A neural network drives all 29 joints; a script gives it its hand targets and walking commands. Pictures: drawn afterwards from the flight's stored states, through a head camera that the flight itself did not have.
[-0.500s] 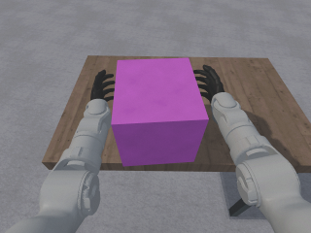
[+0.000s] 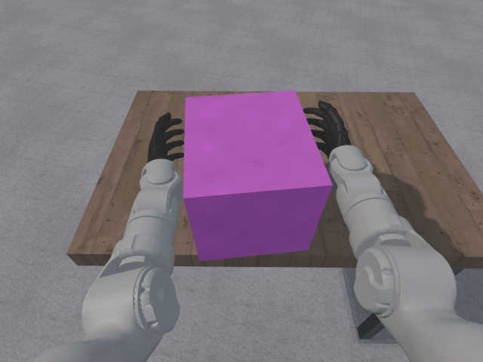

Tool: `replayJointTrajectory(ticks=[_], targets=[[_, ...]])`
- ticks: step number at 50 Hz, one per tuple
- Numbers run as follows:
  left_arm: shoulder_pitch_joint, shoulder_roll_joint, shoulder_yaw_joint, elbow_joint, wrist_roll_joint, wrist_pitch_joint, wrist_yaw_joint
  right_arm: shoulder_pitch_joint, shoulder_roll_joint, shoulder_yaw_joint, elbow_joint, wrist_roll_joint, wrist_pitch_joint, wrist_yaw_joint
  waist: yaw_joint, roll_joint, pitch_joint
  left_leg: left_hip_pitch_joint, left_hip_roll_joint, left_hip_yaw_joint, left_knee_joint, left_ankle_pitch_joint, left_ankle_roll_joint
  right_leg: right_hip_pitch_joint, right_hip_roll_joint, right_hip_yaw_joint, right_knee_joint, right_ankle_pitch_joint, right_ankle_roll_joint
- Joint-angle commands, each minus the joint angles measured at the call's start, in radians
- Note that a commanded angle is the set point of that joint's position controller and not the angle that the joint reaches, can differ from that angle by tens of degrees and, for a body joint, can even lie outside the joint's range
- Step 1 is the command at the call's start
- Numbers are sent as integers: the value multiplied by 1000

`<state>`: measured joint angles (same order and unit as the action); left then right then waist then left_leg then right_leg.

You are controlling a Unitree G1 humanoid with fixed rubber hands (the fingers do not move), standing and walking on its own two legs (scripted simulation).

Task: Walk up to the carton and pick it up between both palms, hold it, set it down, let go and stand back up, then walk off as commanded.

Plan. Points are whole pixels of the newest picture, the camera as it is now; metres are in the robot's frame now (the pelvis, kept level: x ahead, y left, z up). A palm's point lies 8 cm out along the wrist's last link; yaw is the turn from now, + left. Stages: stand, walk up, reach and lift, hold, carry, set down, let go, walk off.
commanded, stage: reach and lift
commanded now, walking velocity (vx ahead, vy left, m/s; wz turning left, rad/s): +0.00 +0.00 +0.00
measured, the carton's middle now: (247, 174) +0.45 +0.02 +0.07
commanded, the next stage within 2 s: none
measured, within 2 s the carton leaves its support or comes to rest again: leaves its support in 1.22 s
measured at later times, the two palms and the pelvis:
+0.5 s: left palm (158, 163) +0.42 +0.17 +0.12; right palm (335, 148) +0.45 -0.13 +0.14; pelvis -0.01 +0.00 +0.00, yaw +0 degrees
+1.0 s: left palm (154, 169) +0.40 +0.17 +0.12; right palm (334, 155) +0.43 -0.12 +0.14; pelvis -0.01 +0.00 +0.00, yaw +0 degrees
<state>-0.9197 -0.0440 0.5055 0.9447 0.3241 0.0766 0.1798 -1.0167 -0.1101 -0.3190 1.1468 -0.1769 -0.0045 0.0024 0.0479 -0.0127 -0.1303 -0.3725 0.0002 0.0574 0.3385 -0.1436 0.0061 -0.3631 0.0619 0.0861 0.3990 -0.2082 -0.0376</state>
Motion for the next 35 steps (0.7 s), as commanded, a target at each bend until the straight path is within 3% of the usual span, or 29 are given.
replayJointTrajectory(ticks=[1, 3, 4, 5, 7, 10, 11, 13, 14, 15, 18, 20, 21, 22, 23, 24, 25, 26, 27, 29, 33, 35], targets=[[-469, -486, -152, -125, 68, 1, -138, -400, 514, -16, -133, -109, -83, 141, 15, -50, -484, 401, 30, 38, 45, 464, -38, 236, -25, -127, -55, 681, 78], [-443, -480, -143, -102, 67, 4, -144, -396, 521, -17, -133, -109, -83, 141, 6, -96, -476, 382, 27, 40, 30, 401, -23, 265, -27, -121, -55, 676, 84], [-445, -501, -169, -123, 64, 3, -139, -401, 513, -18, -139, -122, -93, 148, 7, -55, -513, 392, 35, 40, 30, 436, -29, 257, -23, -133, -46, 675, 84], [-443, -480, -143, -116, 68, 4, -141, -384, 526, -20, -125, -120, -84, 149, 24, -75, -479, 367, 32, 47, 20, 381, -20, 277, -25, -132, -45, 642, 84], [-479, -495, -164, -148, 54, 3, -134, -404, 521, -10, -131, -117, -95, 153, 14, -65, -503, 411, 40, 45, 27, 405, -23, 244, -22, -133, -49, 620, 85], [-469, -468, -148, -130, 67, 15, -131, -408, 533, -42, -116, -123, -84, 157, 37, -55, -463, 378, 30, 60, 9, 321, -13, 242, -28, -130, -64, 543, 80], [-460, -480, -148, -120, 69, 25, -133, -389, 515, -51, -111, -134, -77, 155, 13, -58, -422, 373, 34, 56, 0, 300, -13, 240, -27, -138, -70, 512, 79], [-446, -481, -161, -122, 69, 37, -136, -394, 506, -49, -108, -123, -78, 157, 3, -31, -437, 412, 40, 57, 11, 337, -21, 223, -27, -143, -72, 525, 68], [-471, -482, -165, -156, 62, 25, -132, -389, 524, -32, -107, -120, -80, 158, 14, -50, -476, 424, 40, 54, 18, 354, -23, 225, -21, -139, -67, 511, 73], [-470, -499, -169, -168, 60, 24, -127, -398, 521, -35, -118, -112, -84, 163, 19, -29, -494, 419, 35, 53, 25, 373, -27, 221, -22, -139, -63, 517, 70], [-479, -482, -165, -150, 66, 32, -129, -400, 525, -35, -108, -115, -76, 162, 18, -54, -468, 408, 34, 56, 7, 305, -15, 214, -23, -140, -83, 478, 76], [-459, -526, -191, -155, 57, 24, -121, -430, 536, -30, -139, -105, -99, 164, 22, -30, -533, 418, 40, 45, 30, 372, -28, 201, -14, -144, -70, 502, 61], [-472, -506, -193, -170, 56, 26, -115, -424, 524, -43, -136, -115, -91, 163, 12, -27, -522, 432, 41, 45, 25, 369, -26, 187, -15, -145, -78, 480, 60], [-464, -497, -168, -145, 74, 32, -120, -406, 526, -50, -114, -115, -81, 163, 22, -26, -473, 406, 36, 52, 15, 340, -23, 188, -17, -140, -85, 468, 60], [-476, -509, -195, -179, 54, 26, -117, -428, 541, -25, -148, -103, -93, 163, 26, -38, -518, 411, 35, 51, 25, 349, -21, 207, -18, -141, -74, 503, 66], [-482, -504, -198, -171, 49, 27, -119, -434, 532, -49, -139, -114, -90, 158, 2, -42, -520, 408, 31, 47, 20, 333, -21, 201, -20, -141, -80, 504, 70], [-461, -503, -190, -143, 51, 31, -118, -445, 530, -36, -149, -113, -95, 158, 17, -35, -518, 414, 39, 45, 25, 359, -28, 186, -12, -148, -70, 497, 65], [-495, -525, -225, -181, 43, 23, -111, -453, 528, -43, -150, -107, -108, 156, -5, -21, -559, 428, 39, 39, 39, 390, -36, 182, -11, -153, -74, 501, 57], [-472, -515, -201, -148, 53, 23, -112, -451, 534, -41, -132, -97, -96, 156, 17, -17, -543, 413, 33, 44, 34, 369, -32, 187, -19, -141, -81, 504, 57], [-481, -500, -190, -137, 67, 25, -120, -424, 554, -27, -103, -91, -85, 156, 20, -36, -514, 374, 30, 44, 27, 364, -22, 231, -29, -128, -65, 565, 68], [-490, -509, -201, -143, 50, 13, -116, -446, 553, -28, -112, -112, -99, 152, 14, -42, -518, 397, 32, 42, 30, 372, -25, 207, -22, -146, -68, 547, 70], [-480, -536, -243, -187, 31, 10, -112, -442, 559, -14, -146, -82, -112, 146, 7, -29, -598, 423, 32, 34, 47, 410, -32, 218, -20, -146, -70, 571, 65]])
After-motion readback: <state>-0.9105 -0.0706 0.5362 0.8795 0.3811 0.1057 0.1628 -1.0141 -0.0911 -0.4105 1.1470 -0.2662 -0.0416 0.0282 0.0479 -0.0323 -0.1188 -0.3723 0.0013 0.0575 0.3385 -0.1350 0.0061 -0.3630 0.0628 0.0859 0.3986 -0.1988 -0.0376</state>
